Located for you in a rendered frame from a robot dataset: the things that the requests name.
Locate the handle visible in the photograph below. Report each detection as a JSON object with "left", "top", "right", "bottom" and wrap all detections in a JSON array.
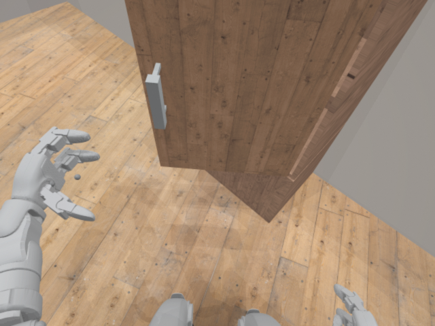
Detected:
[{"left": 145, "top": 63, "right": 167, "bottom": 130}]

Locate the left robot hand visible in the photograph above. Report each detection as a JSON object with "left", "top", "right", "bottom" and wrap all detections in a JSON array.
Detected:
[{"left": 11, "top": 126, "right": 100, "bottom": 221}]

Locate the left robot forearm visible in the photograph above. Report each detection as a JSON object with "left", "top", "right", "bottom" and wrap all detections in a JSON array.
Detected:
[{"left": 0, "top": 198, "right": 46, "bottom": 326}]

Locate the left robot shin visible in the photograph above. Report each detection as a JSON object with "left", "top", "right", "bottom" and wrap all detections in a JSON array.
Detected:
[{"left": 171, "top": 293, "right": 185, "bottom": 299}]

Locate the cupboard door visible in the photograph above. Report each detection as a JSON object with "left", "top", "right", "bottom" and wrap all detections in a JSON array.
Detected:
[{"left": 125, "top": 0, "right": 382, "bottom": 177}]

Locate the right robot hand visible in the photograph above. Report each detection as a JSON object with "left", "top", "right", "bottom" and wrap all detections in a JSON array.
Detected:
[{"left": 332, "top": 284, "right": 378, "bottom": 326}]

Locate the robot left thigh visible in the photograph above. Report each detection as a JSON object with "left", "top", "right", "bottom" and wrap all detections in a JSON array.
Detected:
[{"left": 149, "top": 298, "right": 193, "bottom": 326}]

